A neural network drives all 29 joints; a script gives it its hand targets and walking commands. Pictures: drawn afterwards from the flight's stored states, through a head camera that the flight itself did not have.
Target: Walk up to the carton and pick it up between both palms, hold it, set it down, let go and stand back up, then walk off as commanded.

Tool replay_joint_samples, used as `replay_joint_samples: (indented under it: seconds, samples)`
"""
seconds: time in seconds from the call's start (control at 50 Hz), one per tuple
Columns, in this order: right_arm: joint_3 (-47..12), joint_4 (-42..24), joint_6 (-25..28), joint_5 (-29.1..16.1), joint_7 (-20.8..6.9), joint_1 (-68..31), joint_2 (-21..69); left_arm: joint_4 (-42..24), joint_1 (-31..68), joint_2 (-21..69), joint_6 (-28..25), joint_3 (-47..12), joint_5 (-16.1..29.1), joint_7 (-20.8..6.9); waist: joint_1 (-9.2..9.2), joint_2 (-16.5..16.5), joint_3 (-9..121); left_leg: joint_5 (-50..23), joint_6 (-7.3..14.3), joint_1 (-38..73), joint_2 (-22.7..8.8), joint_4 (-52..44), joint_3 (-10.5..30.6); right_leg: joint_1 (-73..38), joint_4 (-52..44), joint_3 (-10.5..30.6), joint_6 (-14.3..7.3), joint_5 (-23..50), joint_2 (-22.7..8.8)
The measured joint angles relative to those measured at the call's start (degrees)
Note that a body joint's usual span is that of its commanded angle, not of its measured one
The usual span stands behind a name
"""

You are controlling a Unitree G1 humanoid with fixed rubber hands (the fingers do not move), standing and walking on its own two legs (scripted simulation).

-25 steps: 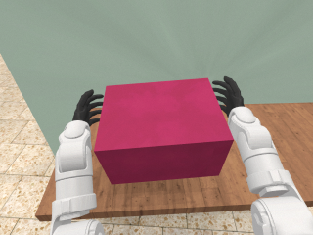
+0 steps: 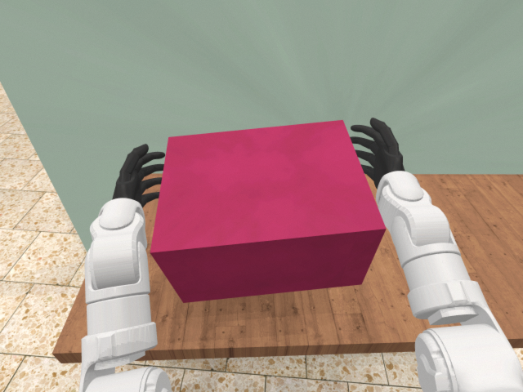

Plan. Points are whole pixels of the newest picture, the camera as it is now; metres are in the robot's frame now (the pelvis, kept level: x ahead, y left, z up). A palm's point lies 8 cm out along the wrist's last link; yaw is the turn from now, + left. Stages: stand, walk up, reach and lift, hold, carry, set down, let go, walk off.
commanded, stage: hold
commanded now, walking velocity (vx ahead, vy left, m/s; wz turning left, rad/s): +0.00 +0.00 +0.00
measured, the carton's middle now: (264, 210) +0.37 +0.00 +0.13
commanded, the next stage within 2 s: none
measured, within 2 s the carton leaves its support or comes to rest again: neither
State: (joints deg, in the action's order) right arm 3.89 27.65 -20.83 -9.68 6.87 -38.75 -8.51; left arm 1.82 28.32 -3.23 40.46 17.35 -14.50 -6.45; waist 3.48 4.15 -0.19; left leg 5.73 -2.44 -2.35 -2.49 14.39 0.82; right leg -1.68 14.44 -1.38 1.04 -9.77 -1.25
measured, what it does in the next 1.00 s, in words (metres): stands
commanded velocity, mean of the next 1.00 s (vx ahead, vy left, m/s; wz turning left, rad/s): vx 0.00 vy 0.00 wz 0.00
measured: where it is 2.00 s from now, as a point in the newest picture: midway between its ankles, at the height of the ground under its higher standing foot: outside the picture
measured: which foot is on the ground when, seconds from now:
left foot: down 0.00-1.00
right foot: down 0.00-1.00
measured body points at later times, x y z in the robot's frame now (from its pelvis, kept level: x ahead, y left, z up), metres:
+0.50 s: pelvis +0.00 +0.00 +0.00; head -0.04 +0.03 +0.45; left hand +0.36 +0.19 +0.17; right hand +0.38 -0.18 +0.20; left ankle +0.03 +0.15 -0.75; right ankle -0.01 -0.13 -0.75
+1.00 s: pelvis +0.00 +0.00 +0.00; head -0.04 +0.03 +0.45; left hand +0.36 +0.19 +0.17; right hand +0.37 -0.18 +0.20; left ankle +0.03 +0.15 -0.75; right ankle -0.01 -0.13 -0.75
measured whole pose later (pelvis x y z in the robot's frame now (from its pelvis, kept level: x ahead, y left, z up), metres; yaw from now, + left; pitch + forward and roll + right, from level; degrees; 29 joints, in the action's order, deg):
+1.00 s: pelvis +0.00 +0.00 +0.00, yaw +0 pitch -8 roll +0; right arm 4.0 27.2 -18.9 -8.4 6.9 -37.6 -7.2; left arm 2.2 28.8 -1.4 41.2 19.2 -18.0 -7.1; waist 4.0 4.2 -2.3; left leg 5.7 -2.3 0.2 -2.3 13.9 0.5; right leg -4.0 14.2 -1.1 1.1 -9.8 -1.4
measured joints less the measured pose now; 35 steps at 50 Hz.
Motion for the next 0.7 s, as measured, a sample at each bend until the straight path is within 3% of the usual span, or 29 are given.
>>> replay_joint_samples:
  seconds: [0.34, 0.7]
  samples:
    - [-0.9, -3.4, -0.4, -1.1, 0.5, 2.6, -0.5, -2.4, -1.7, 2.0, 0.8, 0.2, -1.4, -0.1, 0.46, -0.9, -0.9, 0.5, 0.4, 1.6, 0.3, 0.0, -0.8, -1.5, -0.2, 0.7, 0.4, -0.2, -0.4]
    - [0.6, -1.1, 0.9, 1.3, -0.1, 0.9, 1.0, -0.3, 0.3, 1.3, 1.0, 0.8, -2.2, -0.1, 0.68, -0.4, -1.1, -0.1, 0.1, 1.3, 0.1, -0.2, 0.1, -1.2, 0.1, -0.1, 0.0, -0.1, 0.0]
